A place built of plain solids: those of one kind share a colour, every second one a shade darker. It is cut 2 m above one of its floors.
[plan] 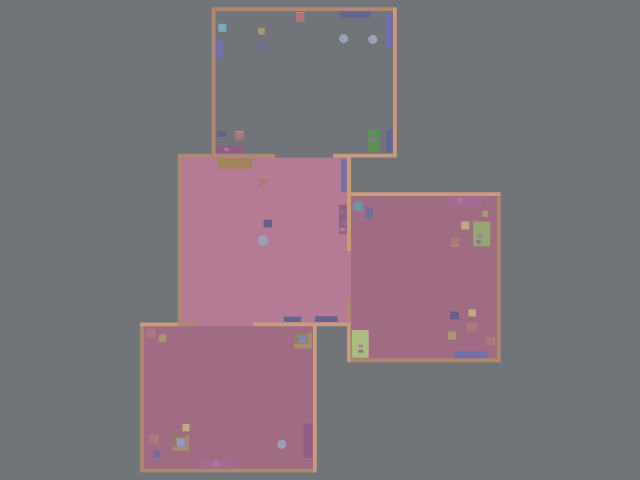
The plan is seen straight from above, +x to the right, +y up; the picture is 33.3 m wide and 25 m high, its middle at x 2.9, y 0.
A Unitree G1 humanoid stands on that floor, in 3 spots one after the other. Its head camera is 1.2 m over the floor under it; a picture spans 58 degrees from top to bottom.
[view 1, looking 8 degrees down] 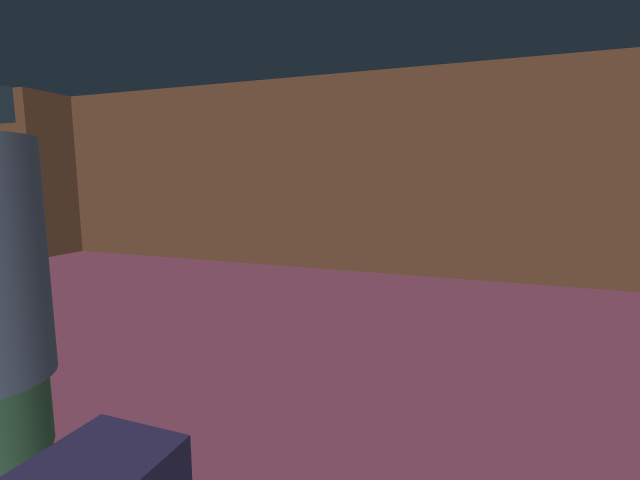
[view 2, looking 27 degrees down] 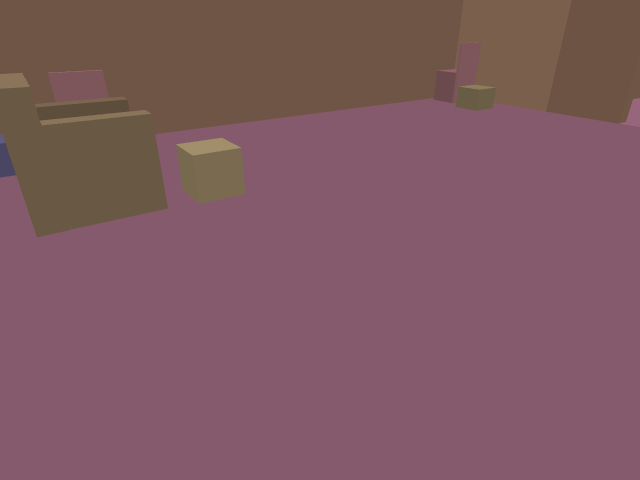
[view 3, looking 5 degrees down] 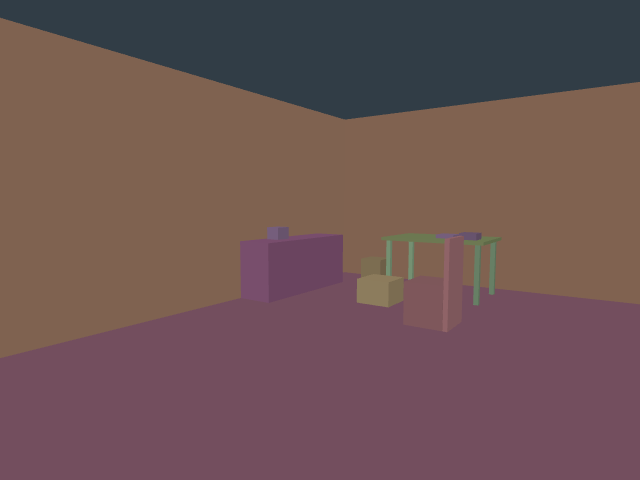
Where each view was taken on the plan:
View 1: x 1.10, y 1.94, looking -160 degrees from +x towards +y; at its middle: wall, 5.81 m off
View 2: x -0.97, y -10.86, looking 146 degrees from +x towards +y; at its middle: floor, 2.64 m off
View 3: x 5.84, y -1.60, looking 35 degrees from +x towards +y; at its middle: sideboard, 5.96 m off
